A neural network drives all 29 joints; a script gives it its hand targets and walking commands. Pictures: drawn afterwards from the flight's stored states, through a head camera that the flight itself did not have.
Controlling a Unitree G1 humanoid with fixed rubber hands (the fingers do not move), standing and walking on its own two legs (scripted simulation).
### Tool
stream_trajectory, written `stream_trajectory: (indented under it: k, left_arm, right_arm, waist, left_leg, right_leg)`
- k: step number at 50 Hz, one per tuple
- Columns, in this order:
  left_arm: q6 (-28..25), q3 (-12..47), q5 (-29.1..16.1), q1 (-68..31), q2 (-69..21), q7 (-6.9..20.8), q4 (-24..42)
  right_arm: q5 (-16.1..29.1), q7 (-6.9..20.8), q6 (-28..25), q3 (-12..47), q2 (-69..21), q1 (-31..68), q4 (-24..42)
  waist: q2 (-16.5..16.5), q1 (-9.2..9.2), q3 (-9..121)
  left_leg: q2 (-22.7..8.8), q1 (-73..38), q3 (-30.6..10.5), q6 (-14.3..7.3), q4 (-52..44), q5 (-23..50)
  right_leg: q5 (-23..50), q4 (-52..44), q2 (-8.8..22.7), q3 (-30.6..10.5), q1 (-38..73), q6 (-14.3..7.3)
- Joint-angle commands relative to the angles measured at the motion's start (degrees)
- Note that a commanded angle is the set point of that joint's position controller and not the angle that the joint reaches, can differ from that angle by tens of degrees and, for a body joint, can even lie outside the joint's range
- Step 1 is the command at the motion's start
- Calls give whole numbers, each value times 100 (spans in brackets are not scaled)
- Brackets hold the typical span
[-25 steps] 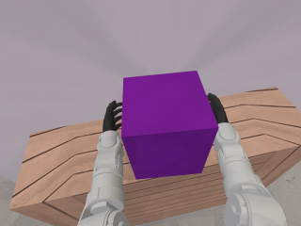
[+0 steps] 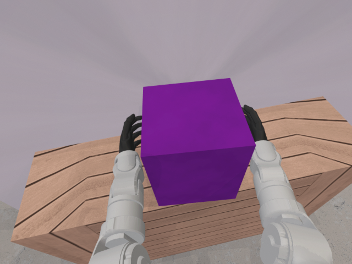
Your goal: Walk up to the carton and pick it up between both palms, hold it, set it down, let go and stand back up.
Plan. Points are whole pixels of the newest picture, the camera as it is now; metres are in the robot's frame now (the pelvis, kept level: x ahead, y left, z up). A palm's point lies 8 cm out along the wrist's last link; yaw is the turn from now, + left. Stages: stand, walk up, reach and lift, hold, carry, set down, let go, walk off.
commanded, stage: set down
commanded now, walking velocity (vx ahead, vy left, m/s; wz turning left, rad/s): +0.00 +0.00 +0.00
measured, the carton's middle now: (192, 146) +0.42 -0.05 +0.02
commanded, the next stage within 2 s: none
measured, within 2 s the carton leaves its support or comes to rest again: neither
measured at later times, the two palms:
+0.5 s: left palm (125, 141) +0.41 +0.11 +0.07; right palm (253, 133) +0.41 -0.20 +0.05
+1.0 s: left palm (106, 135) +0.40 +0.14 +0.12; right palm (278, 116) +0.41 -0.24 +0.11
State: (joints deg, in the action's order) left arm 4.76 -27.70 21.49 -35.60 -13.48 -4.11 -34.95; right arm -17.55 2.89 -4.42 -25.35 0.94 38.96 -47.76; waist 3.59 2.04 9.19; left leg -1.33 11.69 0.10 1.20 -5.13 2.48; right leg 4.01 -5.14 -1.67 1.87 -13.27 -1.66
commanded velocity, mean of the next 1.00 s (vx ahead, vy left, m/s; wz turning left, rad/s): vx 0.00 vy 0.00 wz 0.00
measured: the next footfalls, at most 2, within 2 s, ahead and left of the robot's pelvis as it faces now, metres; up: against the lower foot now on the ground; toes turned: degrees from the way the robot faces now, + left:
none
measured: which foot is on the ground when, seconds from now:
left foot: down 0.00-1.00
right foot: down 0.00-1.00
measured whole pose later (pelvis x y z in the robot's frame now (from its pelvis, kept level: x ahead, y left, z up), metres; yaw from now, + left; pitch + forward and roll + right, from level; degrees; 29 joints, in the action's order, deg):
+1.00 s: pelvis -0.01 +0.00 +0.00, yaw -1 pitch +10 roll +0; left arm 19.0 -8.9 -5.9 -43.0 2.6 -13.0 -38.5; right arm 18.6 1.5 4.1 4.6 23.6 48.3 -58.8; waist 2.0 -1.2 7.6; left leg -1.3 14.5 1.1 1.1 9.8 -5.1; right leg -3.2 10.1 -1.4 0.7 -16.7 -1.3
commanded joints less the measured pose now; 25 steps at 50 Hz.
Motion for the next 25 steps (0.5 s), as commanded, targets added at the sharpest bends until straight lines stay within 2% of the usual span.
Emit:
stream_trajectory:
  k: [1, 5, 9, 12, 15, 17, 21, 25]
  left_arm:
    - [-87, 1496, -76, -2192, -1499, 549, 316]
    - [-20, 1380, -169, -2061, -1027, 491, 363]
    - [-111, 1019, -340, -2130, 197, 97, 348]
    - [-196, 1094, -723, -2482, 688, -326, 312]
    - [-141, 1285, -1188, -2698, 973, -675, 250]
    - [-49, 1384, -1413, -2672, 1064, -827, 268]
    - [90, 1486, -1669, -2492, 1160, -910, 265]
    - [138, 1564, -1857, -2352, 1245, -872, 229]
  right_arm:
    - [-127, 696, -130, 1376, -2002, 2344, 222]
    - [-66, 657, -122, 1299, -1536, 2301, 157]
    - [329, 262, -354, 1113, -104, 2250, -2]
    - [1079, -123, -426, 1503, 588, 2416, 23]
    - [1939, -449, -213, 1993, 1019, 2647, 251]
    - [2345, -597, -87, 2266, 1298, 2720, 379]
    - [2688, -736, -55, 2503, 1816, 2748, 411]
    - [2876, -732, -105, 2570, 2188, 2632, 192]
  waist:
    - [-476, 8, 2152]
    - [-514, 2, 2132]
    - [-628, -9, 2128]
    - [-574, -134, 2322]
    - [-527, -362, 2588]
    - [-559, -452, 2733]
    - [-626, -418, 2960]
    - [-662, -342, 2858]
  left_leg:
    - [235, -526, -54, -95, -9, 973]
    - [256, -519, -23, -44, 1, 974]
    - [262, -395, 32, -51, 91, 864]
    - [252, -313, 29, -34, 294, 704]
    - [239, -385, -31, 9, 623, 533]
    - [225, -461, -70, 45, 824, 561]
    - [239, -610, -103, 191, 1220, 1195]
    - [270, -436, -105, 282, 1413, 1369]
  right_leg:
    - [1693, 370, -40, -115, 2005, 357]
    - [1840, 436, -34, -138, 2108, 400]
    - [1948, 598, 25, -264, 2210, 405]
    - [1931, 863, 70, -447, 2237, 295]
    - [1776, 1201, 54, -560, 2210, 168]
    - [1792, 1377, 3, -612, 2134, 115]
    - [2413, 1637, -97, -647, 2073, 122]
    - [2919, 1842, -121, -662, 2161, 149]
